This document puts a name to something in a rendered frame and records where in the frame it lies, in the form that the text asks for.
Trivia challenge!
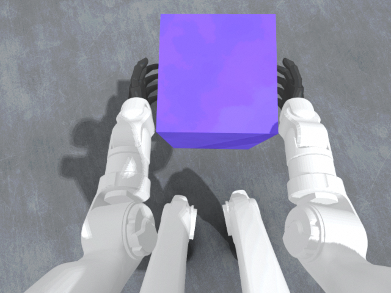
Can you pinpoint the robot right thigh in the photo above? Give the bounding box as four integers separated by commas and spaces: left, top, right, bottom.
222, 196, 290, 293

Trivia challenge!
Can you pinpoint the robot right hand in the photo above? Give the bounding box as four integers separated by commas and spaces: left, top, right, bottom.
277, 58, 304, 110

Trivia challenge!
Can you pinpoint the right robot upper arm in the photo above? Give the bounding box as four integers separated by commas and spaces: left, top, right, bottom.
283, 203, 391, 293

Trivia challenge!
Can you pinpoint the robot left forearm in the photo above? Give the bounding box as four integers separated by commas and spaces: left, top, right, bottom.
81, 97, 155, 244

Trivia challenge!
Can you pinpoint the robot left thigh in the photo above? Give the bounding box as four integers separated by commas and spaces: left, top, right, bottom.
140, 201, 197, 293

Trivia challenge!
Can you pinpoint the robot thigh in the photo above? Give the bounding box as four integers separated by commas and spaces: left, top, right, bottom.
222, 196, 290, 293
140, 201, 197, 293

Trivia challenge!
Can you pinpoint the left robot upper arm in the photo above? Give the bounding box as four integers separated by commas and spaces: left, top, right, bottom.
24, 201, 158, 293

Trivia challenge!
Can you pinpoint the robot left hand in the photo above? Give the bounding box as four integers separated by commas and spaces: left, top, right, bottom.
128, 58, 159, 105

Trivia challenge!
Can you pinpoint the carton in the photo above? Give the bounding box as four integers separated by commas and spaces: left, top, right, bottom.
156, 14, 279, 150

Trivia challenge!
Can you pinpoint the robot right forearm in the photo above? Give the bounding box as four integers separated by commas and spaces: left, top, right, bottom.
278, 98, 368, 246

